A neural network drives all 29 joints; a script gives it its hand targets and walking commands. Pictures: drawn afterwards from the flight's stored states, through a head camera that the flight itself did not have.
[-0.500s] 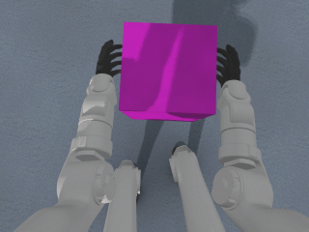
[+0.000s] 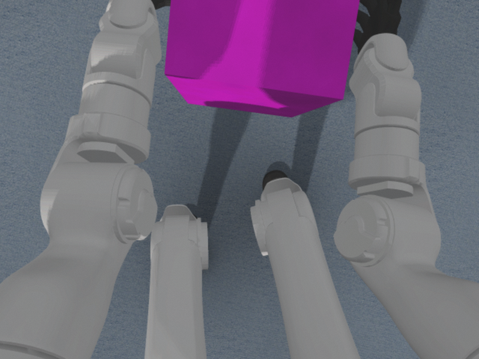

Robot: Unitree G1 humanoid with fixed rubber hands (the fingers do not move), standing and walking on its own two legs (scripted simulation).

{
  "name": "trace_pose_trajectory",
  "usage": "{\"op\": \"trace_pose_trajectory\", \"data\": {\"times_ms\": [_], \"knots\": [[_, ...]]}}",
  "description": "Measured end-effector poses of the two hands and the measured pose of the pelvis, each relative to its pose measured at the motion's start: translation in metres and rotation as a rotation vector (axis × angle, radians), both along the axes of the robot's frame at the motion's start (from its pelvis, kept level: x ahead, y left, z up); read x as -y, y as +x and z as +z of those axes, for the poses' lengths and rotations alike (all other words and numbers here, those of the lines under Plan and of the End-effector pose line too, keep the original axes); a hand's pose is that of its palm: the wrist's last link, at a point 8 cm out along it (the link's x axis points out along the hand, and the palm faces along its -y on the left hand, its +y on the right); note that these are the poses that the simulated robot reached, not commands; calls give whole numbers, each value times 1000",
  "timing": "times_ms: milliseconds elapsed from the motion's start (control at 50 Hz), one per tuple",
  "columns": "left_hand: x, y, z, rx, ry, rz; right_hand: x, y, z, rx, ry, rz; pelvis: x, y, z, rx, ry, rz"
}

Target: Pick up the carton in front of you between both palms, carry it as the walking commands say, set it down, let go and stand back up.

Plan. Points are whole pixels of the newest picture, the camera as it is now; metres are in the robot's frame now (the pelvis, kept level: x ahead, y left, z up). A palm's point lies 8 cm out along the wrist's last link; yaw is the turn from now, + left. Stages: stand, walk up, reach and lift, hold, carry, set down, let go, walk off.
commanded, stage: set down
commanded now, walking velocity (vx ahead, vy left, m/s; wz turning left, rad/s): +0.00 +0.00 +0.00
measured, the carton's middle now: (254, 35) +0.53 -0.13 -0.22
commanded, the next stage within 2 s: none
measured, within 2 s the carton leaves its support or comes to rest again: rests again in 1.32 s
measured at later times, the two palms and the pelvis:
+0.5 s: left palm (162, 10) +0.60 +0.00 -0.24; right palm (350, 45) +0.48 -0.27 -0.23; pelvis +0.01 +0.01 -0.05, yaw +0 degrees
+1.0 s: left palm (165, 17) +0.59 +0.00 -0.25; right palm (351, 52) +0.48 -0.28 -0.24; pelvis +0.00 +0.02 -0.07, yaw -1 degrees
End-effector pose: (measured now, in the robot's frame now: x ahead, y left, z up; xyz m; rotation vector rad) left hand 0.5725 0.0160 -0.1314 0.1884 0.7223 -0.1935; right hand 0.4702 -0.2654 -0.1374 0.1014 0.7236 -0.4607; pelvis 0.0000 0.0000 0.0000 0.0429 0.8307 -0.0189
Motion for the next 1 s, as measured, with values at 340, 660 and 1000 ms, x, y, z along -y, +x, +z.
{"op": "trace_pose_trajectory", "data": {"times_ms": [340,660,1000], "knots": [[14,21,-95,-50,7,-74,11,9,-83,-66,-15,-27,-4,8,-44,30,-39,46],[12,22,-115,-41,11,-97,8,10,-99,-83,-11,6,-13,7,-60,46,-73,67],[12,20,-119,-35,-37,-122,15,5,-106,-79,-2,41,-16,0,-69,106,-88,63]]}}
